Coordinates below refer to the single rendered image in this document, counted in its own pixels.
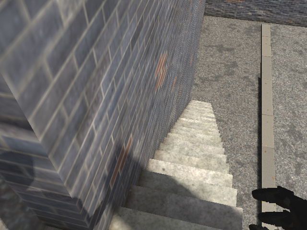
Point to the robot right hand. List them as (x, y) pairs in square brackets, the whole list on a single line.
[(296, 219)]

